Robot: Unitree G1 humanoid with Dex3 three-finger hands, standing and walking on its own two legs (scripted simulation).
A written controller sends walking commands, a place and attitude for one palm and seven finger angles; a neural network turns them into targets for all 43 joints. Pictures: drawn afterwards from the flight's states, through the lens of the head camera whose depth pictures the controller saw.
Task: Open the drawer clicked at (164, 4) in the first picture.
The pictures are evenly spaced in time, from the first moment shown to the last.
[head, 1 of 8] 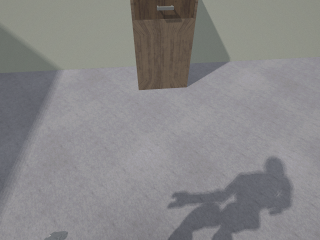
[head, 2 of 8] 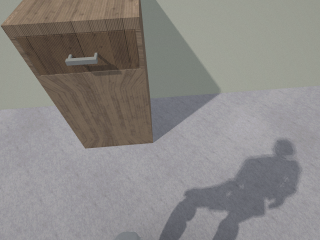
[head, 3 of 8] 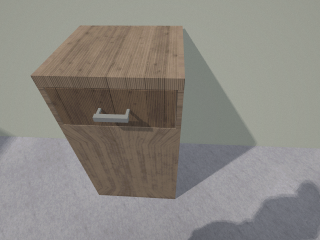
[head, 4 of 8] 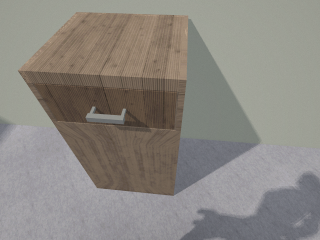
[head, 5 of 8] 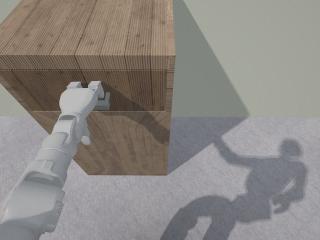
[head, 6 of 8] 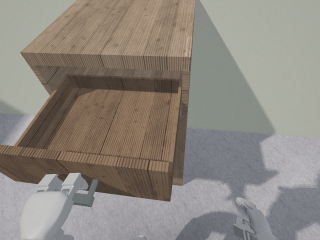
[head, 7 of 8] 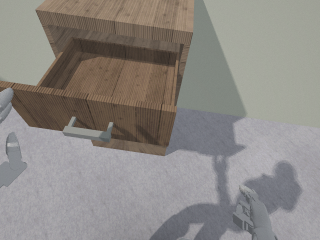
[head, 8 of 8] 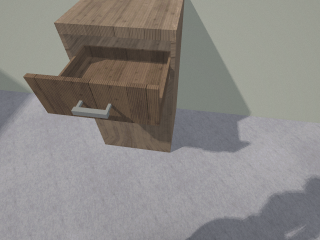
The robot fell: no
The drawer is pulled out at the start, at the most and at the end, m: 0.00 0.30 0.29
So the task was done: yes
